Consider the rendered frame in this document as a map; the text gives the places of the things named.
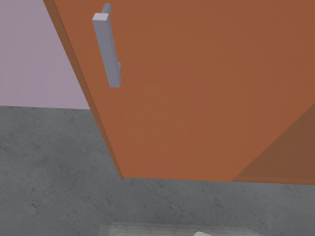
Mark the wardrobe door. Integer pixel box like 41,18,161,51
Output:
54,0,315,182
237,103,315,180

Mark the handle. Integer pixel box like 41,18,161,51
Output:
92,3,121,88

